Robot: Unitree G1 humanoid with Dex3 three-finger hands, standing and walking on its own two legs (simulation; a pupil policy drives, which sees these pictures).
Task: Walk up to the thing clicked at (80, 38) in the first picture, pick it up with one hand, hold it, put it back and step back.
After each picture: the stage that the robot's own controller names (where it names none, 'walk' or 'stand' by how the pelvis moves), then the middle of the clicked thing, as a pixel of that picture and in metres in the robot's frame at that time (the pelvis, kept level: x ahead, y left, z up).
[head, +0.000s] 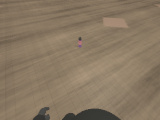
stand; (80, 42) +1.62 +0.25 -0.66
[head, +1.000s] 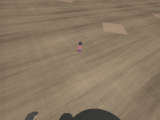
walk; (79, 47) +1.50 +0.16 -0.64
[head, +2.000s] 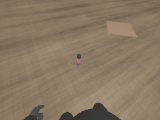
walk; (78, 60) +0.98 +0.13 -0.65
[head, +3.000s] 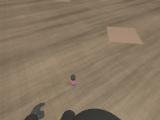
walk; (73, 80) +0.58 +0.20 -0.63
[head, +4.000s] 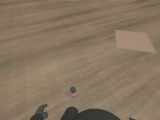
stand; (73, 92) +0.39 +0.19 -0.63
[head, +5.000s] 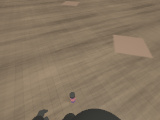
stand; (72, 97) +0.36 +0.17 -0.66
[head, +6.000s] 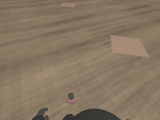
stand; (71, 98) +0.36 +0.19 -0.66
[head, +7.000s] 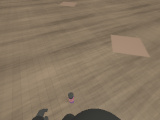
stand; (71, 98) +0.36 +0.19 -0.66
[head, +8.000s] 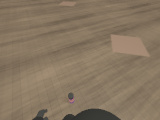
stand; (71, 98) +0.35 +0.19 -0.66
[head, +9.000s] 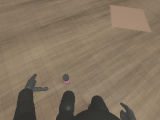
go down; (66, 79) +0.39 +0.21 -0.53
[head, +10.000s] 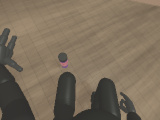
go down; (63, 61) +0.43 +0.24 -0.28
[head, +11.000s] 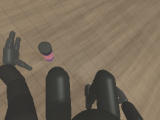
close in; (47, 53) +0.42 +0.27 -0.19
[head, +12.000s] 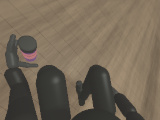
close; (29, 51) +0.40 +0.29 -0.15
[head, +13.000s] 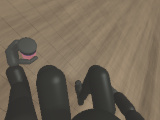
lift; (28, 52) +0.39 +0.30 -0.15
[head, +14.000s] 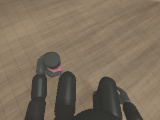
lift; (55, 66) +0.32 +0.24 -0.02
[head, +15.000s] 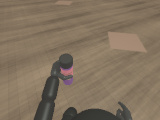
hold; (67, 71) +0.32 +0.15 +0.08
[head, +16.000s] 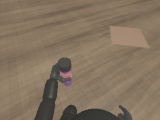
hold; (66, 74) +0.31 +0.16 +0.03
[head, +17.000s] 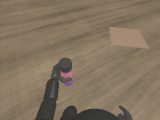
crouch; (67, 74) +0.32 +0.16 +0.03
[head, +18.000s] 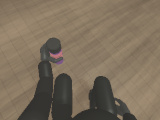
crouch; (56, 53) +0.43 +0.21 -0.06
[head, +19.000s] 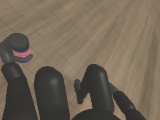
lower; (22, 51) +0.41 +0.30 -0.16
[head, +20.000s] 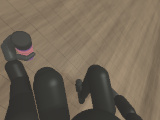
lower; (25, 49) +0.41 +0.30 -0.16
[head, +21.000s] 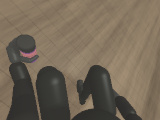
lower; (29, 51) +0.40 +0.29 -0.16
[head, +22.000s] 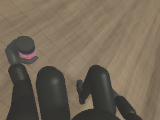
lower; (28, 53) +0.39 +0.30 -0.16
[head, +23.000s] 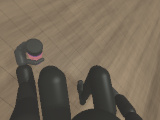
loosen; (35, 54) +0.39 +0.27 -0.16
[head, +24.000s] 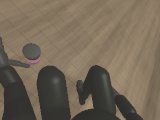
withdraw; (33, 56) +0.38 +0.28 -0.16
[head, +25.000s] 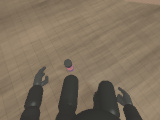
walk; (69, 66) +0.43 +0.21 -0.35
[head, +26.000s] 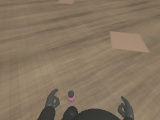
stand; (71, 96) +0.37 +0.18 -0.59
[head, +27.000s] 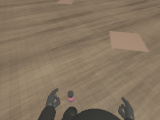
stand; (71, 96) +0.37 +0.19 -0.60
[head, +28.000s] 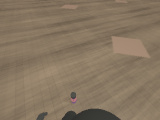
stand; (73, 98) +0.38 +0.16 -0.65
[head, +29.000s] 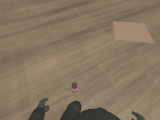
walk; (74, 87) +0.41 +0.18 -0.63
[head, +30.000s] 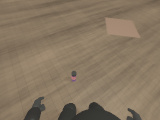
walk; (73, 76) +0.55 +0.16 -0.64
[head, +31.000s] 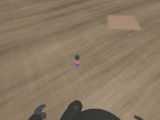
walk; (77, 61) +0.88 +0.25 -0.63
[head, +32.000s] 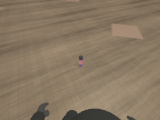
stand; (80, 61) +1.00 +0.18 -0.64
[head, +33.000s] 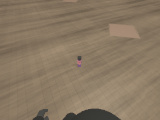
stand; (79, 61) +1.01 +0.19 -0.66
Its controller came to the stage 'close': yes
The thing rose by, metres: 0.68
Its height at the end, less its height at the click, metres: +0.00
